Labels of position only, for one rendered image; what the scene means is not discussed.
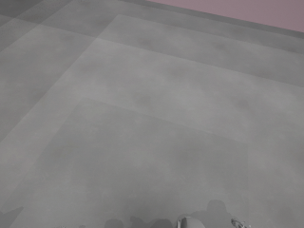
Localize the right robot thigh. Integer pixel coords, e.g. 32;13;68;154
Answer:
176;217;205;228

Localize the robot right hand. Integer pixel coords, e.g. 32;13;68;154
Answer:
231;218;251;228

